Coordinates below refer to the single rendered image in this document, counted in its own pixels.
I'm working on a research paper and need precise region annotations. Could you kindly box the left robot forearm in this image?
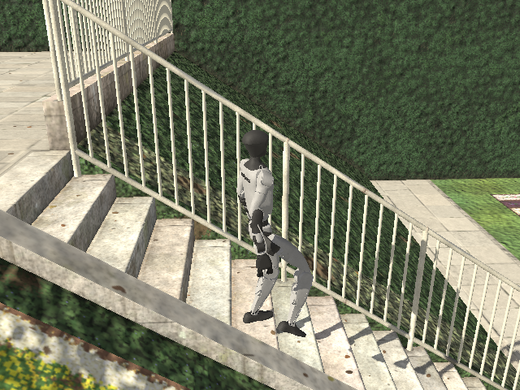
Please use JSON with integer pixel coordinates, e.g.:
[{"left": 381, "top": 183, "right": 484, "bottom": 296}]
[{"left": 238, "top": 195, "right": 252, "bottom": 219}]

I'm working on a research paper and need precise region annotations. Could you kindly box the left robot upper arm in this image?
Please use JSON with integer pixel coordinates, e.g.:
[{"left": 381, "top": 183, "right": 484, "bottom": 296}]
[{"left": 236, "top": 158, "right": 249, "bottom": 198}]

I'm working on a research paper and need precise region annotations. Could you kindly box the right robot forearm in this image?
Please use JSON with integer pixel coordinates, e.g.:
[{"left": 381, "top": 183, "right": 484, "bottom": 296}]
[{"left": 250, "top": 209, "right": 266, "bottom": 255}]

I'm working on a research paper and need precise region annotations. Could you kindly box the right robot hand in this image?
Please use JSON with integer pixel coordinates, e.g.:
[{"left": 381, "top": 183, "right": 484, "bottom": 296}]
[{"left": 256, "top": 253, "right": 273, "bottom": 277}]

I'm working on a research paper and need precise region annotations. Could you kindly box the right robot shin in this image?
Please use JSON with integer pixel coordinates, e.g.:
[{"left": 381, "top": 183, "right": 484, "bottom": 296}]
[{"left": 287, "top": 271, "right": 314, "bottom": 327}]

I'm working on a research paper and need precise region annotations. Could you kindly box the right robot upper arm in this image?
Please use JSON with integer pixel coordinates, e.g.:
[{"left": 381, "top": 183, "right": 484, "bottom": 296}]
[{"left": 249, "top": 170, "right": 274, "bottom": 218}]

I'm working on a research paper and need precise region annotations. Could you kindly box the left robot foot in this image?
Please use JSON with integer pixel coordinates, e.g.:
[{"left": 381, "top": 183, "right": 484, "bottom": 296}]
[{"left": 243, "top": 310, "right": 273, "bottom": 323}]

